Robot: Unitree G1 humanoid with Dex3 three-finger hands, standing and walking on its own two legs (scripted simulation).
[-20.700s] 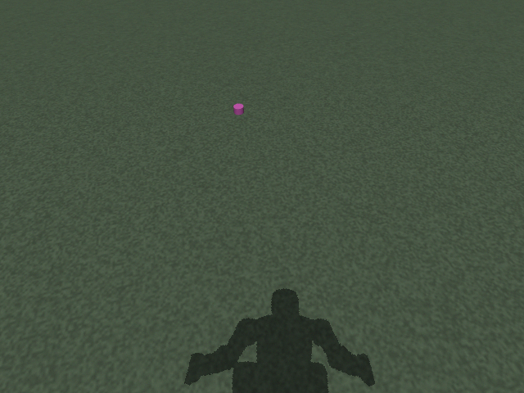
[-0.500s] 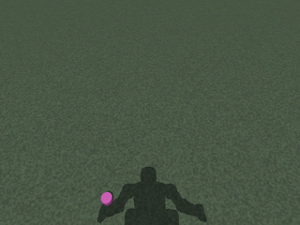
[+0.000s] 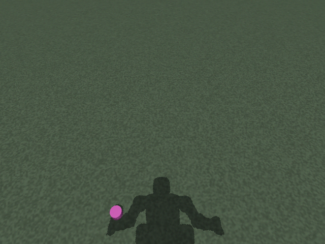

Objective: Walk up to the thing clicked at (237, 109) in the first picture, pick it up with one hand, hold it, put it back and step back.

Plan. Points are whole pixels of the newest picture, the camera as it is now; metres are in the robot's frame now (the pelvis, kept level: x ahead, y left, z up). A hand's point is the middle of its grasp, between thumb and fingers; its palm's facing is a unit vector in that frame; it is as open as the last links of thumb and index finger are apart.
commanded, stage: rise first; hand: left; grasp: from above
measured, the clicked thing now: (116, 212) +0.44 +0.31 -0.76
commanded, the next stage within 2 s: none
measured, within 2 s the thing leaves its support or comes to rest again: neither
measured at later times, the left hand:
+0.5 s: hand out of the picture +0.14 +0.26 -0.21, palm faces -0.09 -0.91 -0.41, open 13.5 cm
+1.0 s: hand out of the picture +0.13 +0.27 -0.25, palm faces -0.21 -0.85 -0.49, open 14.1 cm
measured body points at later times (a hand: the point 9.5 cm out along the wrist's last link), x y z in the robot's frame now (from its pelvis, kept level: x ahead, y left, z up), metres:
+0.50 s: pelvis -0.01 +0.01 -0.06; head +0.07 +0.02 +0.38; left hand +0.14 +0.31 -0.18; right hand +0.12 -0.26 -0.16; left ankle +0.01 +0.11 -0.75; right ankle -0.01 -0.11 -0.75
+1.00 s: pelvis -0.01 +0.01 -0.12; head +0.11 +0.03 +0.32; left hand +0.14 +0.32 -0.22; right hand +0.17 -0.23 -0.20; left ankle +0.01 +0.11 -0.75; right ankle -0.01 -0.11 -0.75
